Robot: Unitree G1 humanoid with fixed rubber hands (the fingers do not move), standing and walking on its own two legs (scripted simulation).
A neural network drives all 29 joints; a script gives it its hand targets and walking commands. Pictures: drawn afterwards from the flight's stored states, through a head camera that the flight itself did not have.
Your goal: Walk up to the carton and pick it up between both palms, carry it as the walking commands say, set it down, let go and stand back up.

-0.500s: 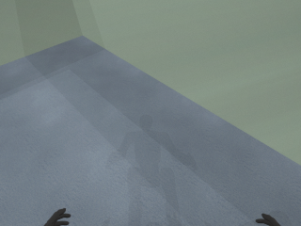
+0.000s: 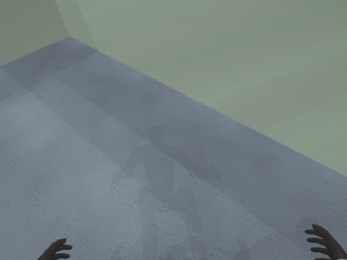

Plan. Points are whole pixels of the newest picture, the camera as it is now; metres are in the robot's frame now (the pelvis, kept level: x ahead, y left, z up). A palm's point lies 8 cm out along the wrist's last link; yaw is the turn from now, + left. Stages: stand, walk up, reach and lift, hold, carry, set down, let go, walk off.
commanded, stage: walk up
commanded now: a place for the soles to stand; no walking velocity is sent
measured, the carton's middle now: out of the picture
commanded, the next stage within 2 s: none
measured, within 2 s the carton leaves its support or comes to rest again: neither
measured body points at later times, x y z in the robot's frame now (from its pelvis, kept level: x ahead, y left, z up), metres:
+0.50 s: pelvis +0.00 -0.05 +0.00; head +0.02 -0.05 +0.45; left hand +0.31 +0.16 -0.06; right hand -0.06 -0.44 -0.06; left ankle +0.09 +0.02 -0.73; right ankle +0.01 -0.19 -0.69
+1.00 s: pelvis +0.00 -0.14 -0.01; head +0.02 -0.15 +0.44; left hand +0.39 -0.15 -0.06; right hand -0.31 -0.37 -0.08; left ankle +0.11 -0.13 -0.74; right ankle -0.09 -0.26 -0.73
